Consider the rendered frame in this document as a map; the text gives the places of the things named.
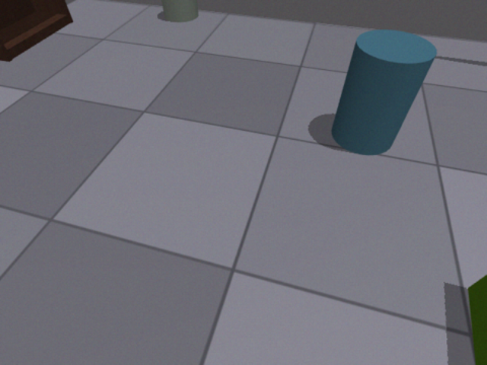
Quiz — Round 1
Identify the bookshelf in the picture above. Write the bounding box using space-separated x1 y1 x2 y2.
0 0 73 62

